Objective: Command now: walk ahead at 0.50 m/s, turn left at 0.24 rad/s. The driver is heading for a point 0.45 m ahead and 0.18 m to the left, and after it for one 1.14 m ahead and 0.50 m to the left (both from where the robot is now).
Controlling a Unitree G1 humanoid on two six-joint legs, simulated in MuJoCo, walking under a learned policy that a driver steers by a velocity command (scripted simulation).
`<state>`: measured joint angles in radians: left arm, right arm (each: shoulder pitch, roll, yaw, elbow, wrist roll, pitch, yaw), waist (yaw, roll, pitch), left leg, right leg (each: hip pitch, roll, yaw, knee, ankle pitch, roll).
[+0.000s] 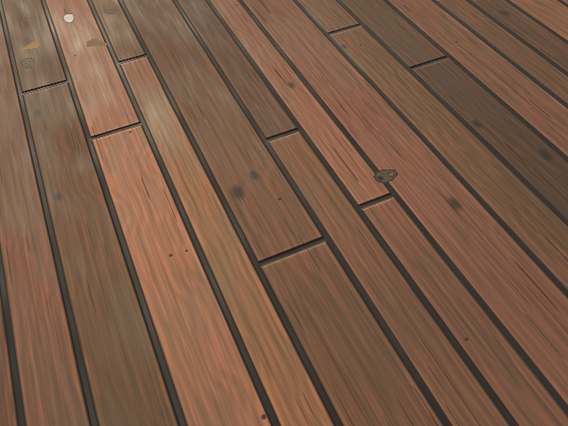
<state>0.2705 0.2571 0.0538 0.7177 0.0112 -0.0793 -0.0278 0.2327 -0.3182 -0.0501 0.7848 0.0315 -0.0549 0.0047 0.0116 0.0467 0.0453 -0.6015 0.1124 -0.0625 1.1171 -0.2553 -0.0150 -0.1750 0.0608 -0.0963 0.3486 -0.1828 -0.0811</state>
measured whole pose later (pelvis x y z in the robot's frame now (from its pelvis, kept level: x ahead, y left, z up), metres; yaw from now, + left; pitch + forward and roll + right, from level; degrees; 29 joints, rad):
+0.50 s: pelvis +0.28 +0.08 -0.01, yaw +17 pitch +1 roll +0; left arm 0.19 0.30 0.05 0.72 0.00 -0.10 0.00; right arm 0.26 -0.29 -0.07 0.69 0.01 -0.05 0.03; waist -0.02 -0.01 0.06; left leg -0.30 -0.11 -0.02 0.44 -0.16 0.11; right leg -0.49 -0.07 0.06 1.16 -0.35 0.01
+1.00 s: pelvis +0.56 +0.12 +0.00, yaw +35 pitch +1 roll -1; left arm 0.25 0.26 0.06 0.75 0.01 -0.10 0.00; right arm 0.28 -0.32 -0.07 0.67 0.03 -0.01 0.00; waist 0.02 0.06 0.02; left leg -0.56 0.04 -0.06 1.16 -0.32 0.01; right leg -0.22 0.02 -0.07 0.40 -0.19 -0.03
